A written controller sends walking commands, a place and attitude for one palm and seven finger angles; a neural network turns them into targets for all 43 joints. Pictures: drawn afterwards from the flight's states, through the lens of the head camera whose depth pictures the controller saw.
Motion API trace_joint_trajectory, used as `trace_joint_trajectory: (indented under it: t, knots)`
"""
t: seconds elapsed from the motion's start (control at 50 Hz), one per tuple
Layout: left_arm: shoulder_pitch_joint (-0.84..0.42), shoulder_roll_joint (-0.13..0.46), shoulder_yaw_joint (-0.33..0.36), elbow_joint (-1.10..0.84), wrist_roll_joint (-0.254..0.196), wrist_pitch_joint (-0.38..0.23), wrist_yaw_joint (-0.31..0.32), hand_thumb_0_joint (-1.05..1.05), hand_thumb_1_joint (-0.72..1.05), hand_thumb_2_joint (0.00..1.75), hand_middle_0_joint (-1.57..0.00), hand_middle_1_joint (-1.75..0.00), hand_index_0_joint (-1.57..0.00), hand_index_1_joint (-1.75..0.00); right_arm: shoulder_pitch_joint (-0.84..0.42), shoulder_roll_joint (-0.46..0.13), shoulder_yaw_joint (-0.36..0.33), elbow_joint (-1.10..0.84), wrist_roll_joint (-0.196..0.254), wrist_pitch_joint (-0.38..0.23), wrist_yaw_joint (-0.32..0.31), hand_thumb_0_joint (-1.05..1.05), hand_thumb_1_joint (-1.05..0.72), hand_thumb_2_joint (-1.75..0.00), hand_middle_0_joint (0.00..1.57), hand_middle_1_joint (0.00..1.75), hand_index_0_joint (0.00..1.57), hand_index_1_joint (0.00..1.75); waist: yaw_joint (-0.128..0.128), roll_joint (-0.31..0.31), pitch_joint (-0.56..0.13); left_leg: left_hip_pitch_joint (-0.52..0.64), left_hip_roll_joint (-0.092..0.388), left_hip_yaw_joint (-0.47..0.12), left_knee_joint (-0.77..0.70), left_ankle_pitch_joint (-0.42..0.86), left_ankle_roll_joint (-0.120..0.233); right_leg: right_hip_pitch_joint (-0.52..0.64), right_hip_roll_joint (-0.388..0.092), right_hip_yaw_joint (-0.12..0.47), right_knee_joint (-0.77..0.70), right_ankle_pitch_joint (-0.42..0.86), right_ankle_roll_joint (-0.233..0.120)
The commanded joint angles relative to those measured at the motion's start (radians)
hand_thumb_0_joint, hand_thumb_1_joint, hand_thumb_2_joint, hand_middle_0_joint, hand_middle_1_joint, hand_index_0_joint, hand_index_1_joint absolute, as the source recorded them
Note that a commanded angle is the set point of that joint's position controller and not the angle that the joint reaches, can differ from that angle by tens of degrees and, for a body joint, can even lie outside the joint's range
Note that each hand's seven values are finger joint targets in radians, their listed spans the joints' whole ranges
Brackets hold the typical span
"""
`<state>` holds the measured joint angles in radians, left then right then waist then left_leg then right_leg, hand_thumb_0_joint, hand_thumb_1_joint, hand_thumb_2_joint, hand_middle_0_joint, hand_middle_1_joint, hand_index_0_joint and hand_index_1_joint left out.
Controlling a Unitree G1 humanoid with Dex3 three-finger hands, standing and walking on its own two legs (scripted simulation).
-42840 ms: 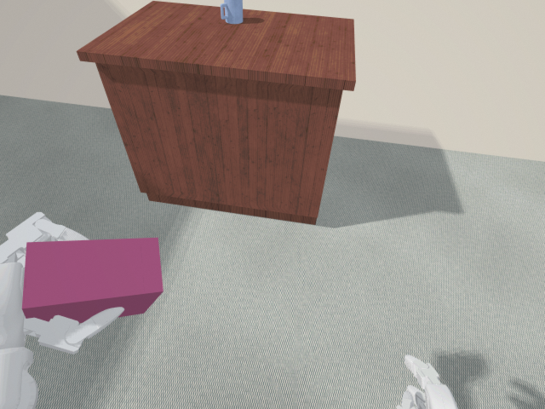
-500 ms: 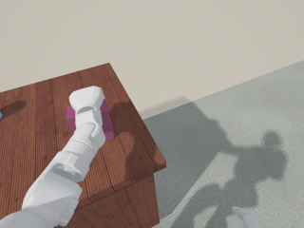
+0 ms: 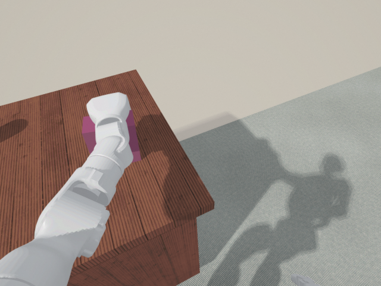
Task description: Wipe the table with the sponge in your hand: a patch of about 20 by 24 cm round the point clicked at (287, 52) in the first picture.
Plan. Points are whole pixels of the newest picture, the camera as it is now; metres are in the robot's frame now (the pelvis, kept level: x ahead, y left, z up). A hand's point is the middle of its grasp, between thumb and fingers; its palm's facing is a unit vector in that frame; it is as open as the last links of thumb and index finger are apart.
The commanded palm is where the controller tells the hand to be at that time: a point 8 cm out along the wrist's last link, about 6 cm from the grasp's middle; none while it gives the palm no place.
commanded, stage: wipe forward along the third lane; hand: left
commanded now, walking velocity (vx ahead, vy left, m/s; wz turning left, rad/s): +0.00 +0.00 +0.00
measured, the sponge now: (115, 145) +0.43 +0.20 +0.05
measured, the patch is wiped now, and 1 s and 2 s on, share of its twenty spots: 1.00 1.00 1.00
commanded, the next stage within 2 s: wipe back along the third lane in 0.02 s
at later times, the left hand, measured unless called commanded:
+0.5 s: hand (114, 130) +0.44 +0.19 +0.11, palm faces +0.02 -0.03 -1.00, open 9.8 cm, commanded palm +0.40 +0.18 +0.13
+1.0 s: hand (119, 137) +0.41 +0.17 +0.11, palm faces +0.05 -0.05 -1.00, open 9.8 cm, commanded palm +0.36 +0.15 +0.13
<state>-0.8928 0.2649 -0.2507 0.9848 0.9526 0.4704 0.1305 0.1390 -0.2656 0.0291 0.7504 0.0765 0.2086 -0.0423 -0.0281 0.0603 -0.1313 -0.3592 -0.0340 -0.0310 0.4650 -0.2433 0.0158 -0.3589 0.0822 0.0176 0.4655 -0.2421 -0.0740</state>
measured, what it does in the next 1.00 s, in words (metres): stands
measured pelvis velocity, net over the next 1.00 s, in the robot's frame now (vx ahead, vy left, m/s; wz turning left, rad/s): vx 0.02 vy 0.02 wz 0.01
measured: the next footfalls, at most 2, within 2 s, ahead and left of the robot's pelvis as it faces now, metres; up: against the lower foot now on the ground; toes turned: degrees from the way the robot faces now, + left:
none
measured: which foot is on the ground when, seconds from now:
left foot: down 0.00-1.00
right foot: down 0.00-1.00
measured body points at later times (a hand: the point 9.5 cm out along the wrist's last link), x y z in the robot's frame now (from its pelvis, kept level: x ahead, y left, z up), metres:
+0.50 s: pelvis +0.01 +0.02 +0.00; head +0.01 -0.01 +0.45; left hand +0.43 +0.19 +0.16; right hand +0.13 -0.23 -0.13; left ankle -0.01 +0.11 -0.74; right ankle -0.01 -0.07 -0.74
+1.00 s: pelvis +0.02 +0.02 +0.00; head +0.00 -0.01 +0.45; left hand +0.40 +0.17 +0.16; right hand +0.24 -0.20 -0.10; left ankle -0.01 +0.11 -0.74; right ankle -0.01 -0.07 -0.74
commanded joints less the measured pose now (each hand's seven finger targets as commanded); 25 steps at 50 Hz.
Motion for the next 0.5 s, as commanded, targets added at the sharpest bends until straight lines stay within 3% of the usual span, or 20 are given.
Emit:
trace_joint_trajectory:
  t: [0.0,0.02,0.04,0.06,0.1,0.14,0.2,0.24,0.32,0.4,0.48]
  knots:
    - [-0.346,0.192,0.033,-0.009,0.037,0.018,0.033,0.0,0.1,1.3,-1.2,-1.6,-1.2,-1.6,-0.071,-0.129,-0.034,-0.106,-0.003,-0.037,-0.004,0.0,-0.9,-0.9,0.2,0.3,0.2,0.3,-0.022,-0.145,-0.224,0.014,-0.001,0.027,-0.019,0.167,0.032,0.173,-0.066,0.04,-0.041,0.329,0.029]
    - [-0.353,0.192,0.036,-0.003,0.038,0.018,0.035,0.0,0.1,1.3,-1.2,-1.6,-1.2,-1.6,-0.068,-0.128,-0.035,-0.104,-0.005,-0.037,-0.004,0.0,-0.9,-0.9,0.2,0.3,0.2,0.3,-0.021,-0.138,-0.235,0.017,0.0,0.027,-0.018,0.175,0.031,0.174,-0.066,0.04,-0.038,0.339,0.028]
    - [-0.38,0.15,0.011,-0.024,0.024,0.01,0.031,0.0,0.1,1.3,-1.2,-1.6,-1.2,-1.6,-0.073,-0.12,-0.038,-0.107,-0.005,-0.039,-0.003,0.0,-0.9,-0.9,0.2,0.3,0.2,0.3,-0.026,-0.12,-0.251,0.021,-0.001,0.027,-0.016,0.19,0.031,0.176,-0.068,0.034,-0.034,0.362,0.028]
    - [-0.356,0.193,0.042,0.015,0.033,0.011,0.035,0.0,0.1,1.3,-1.2,-1.6,-1.2,-1.6,-0.055,-0.129,-0.039,-0.097,-0.007,-0.038,-0.002,0.0,-0.9,-0.9,0.2,0.3,0.2,0.3,-0.027,-0.136,-0.243,0.018,0.003,0.025,-0.014,0.18,0.032,0.17,-0.065,0.038,-0.035,0.345,0.029]
    - [-0.365,0.186,0.035,0.02,0.035,0.009,0.036,0.0,0.1,1.3,-1.2,-1.6,-1.2,-1.6,-0.048,-0.13,-0.038,-0.1,-0.009,-0.038,0.0,0.0,-0.9,-0.9,0.2,0.3,0.2,0.3,-0.029,-0.123,-0.234,0.012,0.002,0.028,-0.012,0.176,0.032,0.164,-0.064,0.033,-0.036,0.347,0.029]
    - [-0.341,0.151,0.024,-0.011,0.023,-0.002,0.031,0.0,0.1,1.3,-1.2,-1.6,-1.2,-1.6,-0.059,-0.122,-0.042,-0.115,-0.006,-0.038,0.002,0.0,-0.9,-0.9,0.2,0.3,0.2,0.3,-0.014,-0.114,-0.278,0.023,0.002,0.025,-0.016,0.207,0.03,0.191,-0.065,0.033,-0.032,0.369,0.024]
    - [-0.258,0.148,0.031,-0.008,0.023,-0.005,0.035,0.0,0.1,1.3,-1.2,-1.6,-1.2,-1.6,-0.051,-0.124,-0.046,-0.119,-0.009,-0.034,0.009,0.0,-0.9,-0.9,0.2,0.3,0.2,0.3,-0.003,-0.136,-0.276,0.031,0.004,0.032,-0.012,0.214,0.034,0.205,-0.062,0.036,-0.037,0.388,0.026]
    - [-0.219,0.087,0.008,-0.057,0.008,-0.011,0.036,0.0,0.1,1.3,-1.2,-1.6,-1.2,-1.6,-0.069,-0.114,-0.05,-0.134,-0.006,-0.033,0.016,0.0,-0.9,-0.9,0.2,0.3,0.2,0.3,0.014,-0.129,-0.29,0.044,0.006,0.028,-0.018,0.246,0.03,0.219,-0.062,0.028,-0.031,0.415,0.019]
    - [-0.164,0.053,-0.017,-0.078,-0.008,0.025,0.048,0.0,0.1,1.3,-1.2,-1.6,-1.2,-1.6,-0.095,-0.115,-0.048,-0.136,0.002,-0.023,0.026,0.0,-0.9,-0.9,0.2,0.3,0.2,0.3,0.015,-0.136,-0.201,0.052,0.009,0.031,-0.039,0.195,0.03,0.178,-0.054,0.021,-0.061,0.325,0.019]
    - [-0.15,-0.011,-0.06,-0.12,-0.025,0.074,0.05,0.0,0.1,1.3,-1.2,-1.6,-1.2,-1.6,-0.13,-0.108,-0.047,-0.138,0.009,-0.017,0.035,0.0,-0.9,-0.9,0.2,0.3,0.2,0.3,0.019,-0.121,-0.187,0.09,0.011,0.022,-0.048,0.206,0.027,0.163,-0.049,0.006,-0.064,0.3,0.012]
    - [-0.156,-0.01,-0.073,-0.156,-0.03,0.115,0.038,0.0,0.1,1.3,-1.2,-1.6,-1.2,-1.6,-0.167,-0.108,-0.039,-0.143,0.013,-0.004,0.034,0.0,-0.9,-0.9,0.2,0.3,0.2,0.3,0.018,-0.119,-0.176,0.106,0.011,0.02,-0.056,0.207,0.025,0.172,-0.051,0.007,-0.069,0.291,0.01]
